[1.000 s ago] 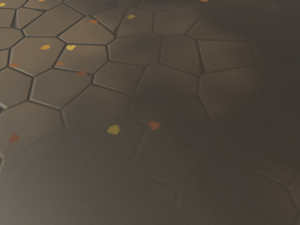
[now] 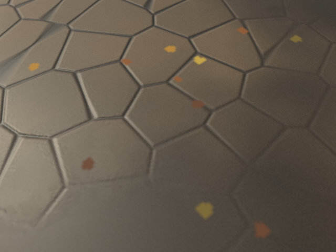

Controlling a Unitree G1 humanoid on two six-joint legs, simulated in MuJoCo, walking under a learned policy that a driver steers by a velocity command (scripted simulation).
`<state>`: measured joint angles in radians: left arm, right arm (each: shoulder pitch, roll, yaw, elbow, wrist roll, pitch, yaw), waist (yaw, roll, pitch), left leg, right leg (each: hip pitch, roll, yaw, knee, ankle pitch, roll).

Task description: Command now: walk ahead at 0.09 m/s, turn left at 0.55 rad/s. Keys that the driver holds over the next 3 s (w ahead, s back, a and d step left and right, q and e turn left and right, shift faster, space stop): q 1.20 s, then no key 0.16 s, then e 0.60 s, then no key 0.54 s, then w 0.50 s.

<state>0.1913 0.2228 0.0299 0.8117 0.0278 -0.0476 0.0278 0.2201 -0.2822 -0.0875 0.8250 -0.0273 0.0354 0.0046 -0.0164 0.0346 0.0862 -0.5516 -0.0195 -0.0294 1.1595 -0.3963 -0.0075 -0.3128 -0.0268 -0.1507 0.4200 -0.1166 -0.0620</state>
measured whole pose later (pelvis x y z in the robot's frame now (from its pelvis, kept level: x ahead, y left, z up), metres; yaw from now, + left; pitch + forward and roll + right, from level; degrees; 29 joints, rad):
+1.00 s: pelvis +0.02 +0.00 +0.00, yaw +35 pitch +0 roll +1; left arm 0.20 0.25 0.04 0.67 0.02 0.02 0.04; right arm 0.23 -0.32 -0.09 0.72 -0.01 0.08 0.05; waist 0.00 0.04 0.07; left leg -0.45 -0.05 -0.05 1.04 -0.42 -0.06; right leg -0.19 -0.03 -0.11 0.43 -0.24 -0.04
